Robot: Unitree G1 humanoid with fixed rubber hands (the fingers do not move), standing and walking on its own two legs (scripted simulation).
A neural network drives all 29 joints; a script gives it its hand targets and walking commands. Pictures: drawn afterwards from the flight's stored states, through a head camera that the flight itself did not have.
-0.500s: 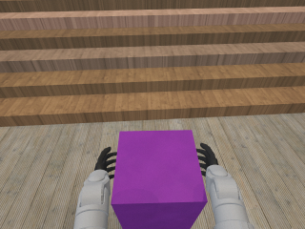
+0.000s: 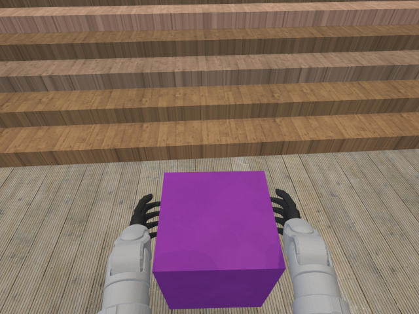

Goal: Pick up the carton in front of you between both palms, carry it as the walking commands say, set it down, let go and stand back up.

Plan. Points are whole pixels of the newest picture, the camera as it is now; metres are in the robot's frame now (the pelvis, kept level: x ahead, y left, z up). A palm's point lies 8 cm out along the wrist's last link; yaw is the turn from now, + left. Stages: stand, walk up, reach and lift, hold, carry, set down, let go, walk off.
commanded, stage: reach and lift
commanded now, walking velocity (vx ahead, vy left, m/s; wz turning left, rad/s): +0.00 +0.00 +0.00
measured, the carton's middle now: (215, 242) +0.31 +0.00 -0.04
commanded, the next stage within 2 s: hold in 0.46 s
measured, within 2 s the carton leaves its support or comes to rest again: neither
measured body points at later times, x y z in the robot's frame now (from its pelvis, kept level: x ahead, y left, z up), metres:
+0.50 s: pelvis +0.01 +0.00 +0.00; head -0.02 +0.00 +0.45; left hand +0.31 +0.15 +0.03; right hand +0.31 -0.15 +0.03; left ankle +0.03 +0.13 -0.74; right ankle +0.02 -0.13 -0.74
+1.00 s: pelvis +0.02 -0.01 -0.01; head -0.03 -0.02 +0.44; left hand +0.32 +0.13 +0.07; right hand +0.32 -0.17 +0.06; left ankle +0.02 +0.12 -0.73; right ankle +0.02 -0.12 -0.74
